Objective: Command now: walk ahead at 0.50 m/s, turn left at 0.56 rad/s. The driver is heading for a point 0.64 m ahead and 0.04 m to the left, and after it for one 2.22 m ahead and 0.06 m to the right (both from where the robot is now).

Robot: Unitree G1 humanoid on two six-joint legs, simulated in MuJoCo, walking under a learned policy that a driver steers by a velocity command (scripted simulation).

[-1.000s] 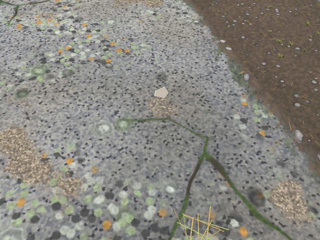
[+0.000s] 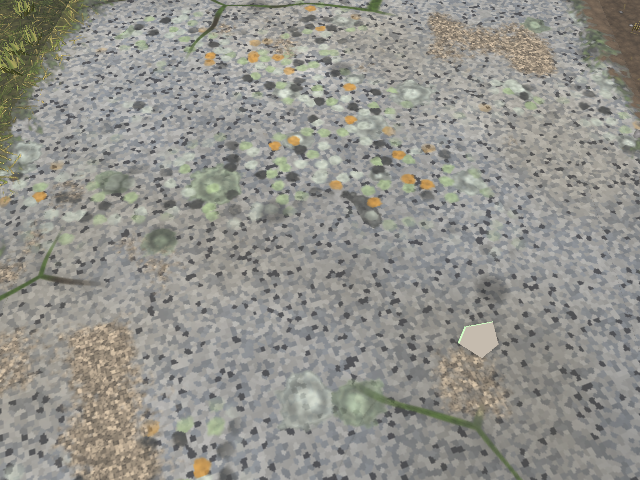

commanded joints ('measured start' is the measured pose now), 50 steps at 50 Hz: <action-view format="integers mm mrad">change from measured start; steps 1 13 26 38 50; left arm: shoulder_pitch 19 -284 53 207 163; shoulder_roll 111 88 85 174 96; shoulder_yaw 36 20 25 42 11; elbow -86 -214 -109 -25 -45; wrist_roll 20 12 18 -13 13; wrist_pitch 3 -3 12 48 105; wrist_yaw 4 -22 -30 -13 16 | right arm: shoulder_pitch -9 175 68 -256 -95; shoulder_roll -100 -130 -76 -53 -79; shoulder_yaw -17 -22 8 30 25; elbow -84 -50 -112 -212 -115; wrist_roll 1 10 -4 8 -36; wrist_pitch -18 3 -13 -29 -14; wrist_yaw -12 -48 -34 -4 -4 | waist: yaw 41 -73 11 101 56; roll -3 111 -77 -76 96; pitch -97 -49 -65 1 -173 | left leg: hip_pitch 190 232 -303 -239 143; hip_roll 281 251 206 167 351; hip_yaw -374 -354 -101 -26 -198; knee -255 -149 626 74 -151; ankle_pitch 279 150 -137 157 688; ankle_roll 210 98 -82 -91 136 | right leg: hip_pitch -180 -96 313 380 -16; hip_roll -71 36 -158 -175 -46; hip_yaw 46 16 264 104 29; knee -110 -742 -1043 -1043 -197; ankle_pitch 61 435 329 396 -60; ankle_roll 24 22 -221 -178 70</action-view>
